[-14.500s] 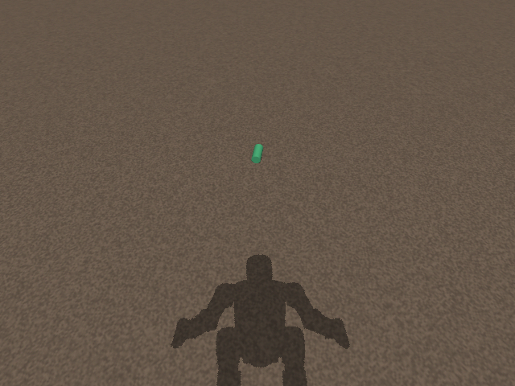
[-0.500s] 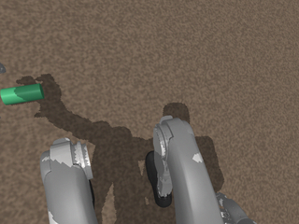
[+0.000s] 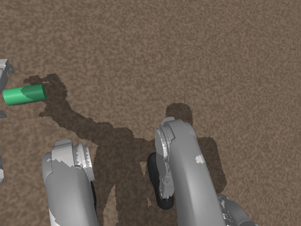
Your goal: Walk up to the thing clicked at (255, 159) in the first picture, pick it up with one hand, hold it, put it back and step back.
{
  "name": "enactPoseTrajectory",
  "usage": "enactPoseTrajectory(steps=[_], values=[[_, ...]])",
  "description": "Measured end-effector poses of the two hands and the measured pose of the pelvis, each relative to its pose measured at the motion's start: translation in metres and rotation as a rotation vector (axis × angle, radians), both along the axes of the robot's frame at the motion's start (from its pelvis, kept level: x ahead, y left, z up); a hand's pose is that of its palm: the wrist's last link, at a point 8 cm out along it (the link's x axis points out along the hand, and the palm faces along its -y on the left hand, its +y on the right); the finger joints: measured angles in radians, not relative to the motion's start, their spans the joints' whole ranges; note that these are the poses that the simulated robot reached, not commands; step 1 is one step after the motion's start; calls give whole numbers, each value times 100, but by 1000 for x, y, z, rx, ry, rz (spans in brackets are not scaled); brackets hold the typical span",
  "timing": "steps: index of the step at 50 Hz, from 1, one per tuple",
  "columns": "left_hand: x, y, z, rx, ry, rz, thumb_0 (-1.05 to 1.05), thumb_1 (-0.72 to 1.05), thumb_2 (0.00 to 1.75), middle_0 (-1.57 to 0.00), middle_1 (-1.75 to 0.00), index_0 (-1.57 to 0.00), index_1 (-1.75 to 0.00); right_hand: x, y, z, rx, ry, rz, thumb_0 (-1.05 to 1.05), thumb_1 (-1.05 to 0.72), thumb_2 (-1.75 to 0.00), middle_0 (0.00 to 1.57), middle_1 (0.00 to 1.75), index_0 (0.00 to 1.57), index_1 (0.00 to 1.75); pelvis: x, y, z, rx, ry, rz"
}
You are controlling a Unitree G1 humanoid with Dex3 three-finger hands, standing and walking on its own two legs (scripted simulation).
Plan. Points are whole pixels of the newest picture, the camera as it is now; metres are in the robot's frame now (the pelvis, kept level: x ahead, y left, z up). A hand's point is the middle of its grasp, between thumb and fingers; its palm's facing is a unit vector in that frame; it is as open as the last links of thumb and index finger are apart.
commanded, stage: approach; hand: left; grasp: from above
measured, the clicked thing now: (26, 94) +0.49 +0.29 -0.30
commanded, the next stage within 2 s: close in in 0.62 s
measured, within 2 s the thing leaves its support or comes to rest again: neither
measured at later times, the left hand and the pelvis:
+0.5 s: hand (17, 85) +0.48 +0.27 -0.17, palm faces -0.48 -0.07 -0.88, open 12.8 cm; pelvis +0.00 -0.01 +0.00, yaw +0 degrees
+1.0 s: hand (18, 86) +0.48 +0.28 -0.19, palm faces -0.45 -0.07 -0.89, open 12.8 cm; pelvis +0.00 +0.00 +0.00, yaw -1 degrees
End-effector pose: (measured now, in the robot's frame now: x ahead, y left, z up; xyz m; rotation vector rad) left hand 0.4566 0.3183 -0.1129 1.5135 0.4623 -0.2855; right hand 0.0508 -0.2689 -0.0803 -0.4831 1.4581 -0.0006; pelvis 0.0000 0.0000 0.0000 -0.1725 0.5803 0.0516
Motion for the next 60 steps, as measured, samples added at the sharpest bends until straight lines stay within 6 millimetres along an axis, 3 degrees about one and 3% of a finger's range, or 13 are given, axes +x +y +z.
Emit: enactPoseTrajectory(steps=[11, 16, 20, 25, 30, 34, 41, 46, 60], values=[[39, -59, 5, -31, -75, -75, 0, -33, 85, -26, -87, -27, -87, -12, -3, 8, -20, -20, -25, 0, -91, -89, 20, 29, 21, 30, 0, -3, 1, 4, 10, -10], [51, -72, 8, -8, -92, -37, 0, -32, 85, -27, -86, -27, -86, -29, -4, 9, -12, -2, -61, 0, -91, -89, 20, 29, 20, 30, 0, -4, 1, 10, 16, -15], [47, -69, 6, 17, -52, 25, 0, -32, 84, -28, -84, -28, -85, -41, -2, 6, 15, 21, -83, 0, -91, -89, 20, 29, 20, 30, -1, -6, 1, 18, 17, -20], [30, -48, -2, 25, 26, 89, 0, -32, 84, -28, -82, -28, -83, -45, -1, -2, 43, 45, -86, 0, -91, -89, 20, 29, 20, 30, -2, -7, 0, 25, 2, -20], [15, -21, -10, 5, 75, 104, 0, -32, 84, -29, -82, -29, -83, -34, -3, -6, 34, 47, -43, 0, -91, -89, 20, 30, 21, 30, -2, -8, -3, 23, -15, -14], [15, -10, -11, -8, 50, 47, 0, -32, 83, -29, -82, -29, -83, -19, -6, -5, 3, 44, -3, 0, -91, -89, 20, 30, 21, 30, -1, -7, -6, 13, -17, -9], [33, -25, -5, -40, -49, -49, -1, -32, 85, -28, -85, -28, -86, 5, -8, 6, -46, 9, 26, 0, -91, -89, 20, 29, 20, 30, 4, -1, -5, -11, -6, -5], [35, -37, -11, -34, -31, -37, 0, -32, 85, -26, -85, -27, -85, 11, -4, 13, -49, -33, 17, 0, -90, -89, 20, 29, 20, 30, 4, 3, -1, -21, 4, -6], [24, -38, -49, -35, 53, 31, 0, -30, 83, -27, -80, -27, -81, -38, 8, 8, -4, 43, 4, 0, -90, -89, 20, 29, 20, 30, -4, 0, -13, -16, -30, -22]])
